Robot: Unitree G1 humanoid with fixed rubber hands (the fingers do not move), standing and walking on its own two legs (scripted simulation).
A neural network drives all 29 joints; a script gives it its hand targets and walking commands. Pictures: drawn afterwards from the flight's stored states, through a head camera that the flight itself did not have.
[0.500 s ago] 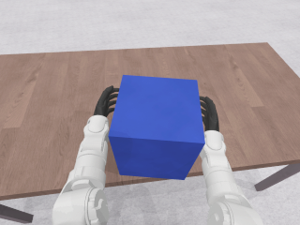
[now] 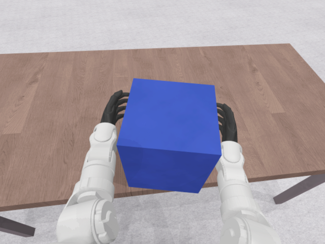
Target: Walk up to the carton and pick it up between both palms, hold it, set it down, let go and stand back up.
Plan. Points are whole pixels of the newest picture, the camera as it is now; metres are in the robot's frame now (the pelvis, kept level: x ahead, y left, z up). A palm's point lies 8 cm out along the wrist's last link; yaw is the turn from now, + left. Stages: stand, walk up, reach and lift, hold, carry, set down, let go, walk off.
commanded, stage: set down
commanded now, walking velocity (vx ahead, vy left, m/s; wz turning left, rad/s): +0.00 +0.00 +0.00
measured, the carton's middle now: (168, 140) +0.38 -0.02 +0.00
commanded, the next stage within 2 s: none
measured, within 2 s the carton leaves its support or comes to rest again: neither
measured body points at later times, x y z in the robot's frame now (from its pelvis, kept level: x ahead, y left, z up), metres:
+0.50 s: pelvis +0.00 +0.00 +0.00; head +0.05 +0.02 +0.45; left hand +0.42 +0.13 +0.06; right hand +0.37 -0.18 +0.05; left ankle -0.02 +0.09 -0.75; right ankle +0.00 -0.11 -0.75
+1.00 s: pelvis +0.00 +0.01 -0.02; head +0.07 +0.00 +0.43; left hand +0.43 +0.14 +0.01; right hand +0.39 -0.17 +0.00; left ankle -0.02 +0.10 -0.75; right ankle +0.00 -0.11 -0.75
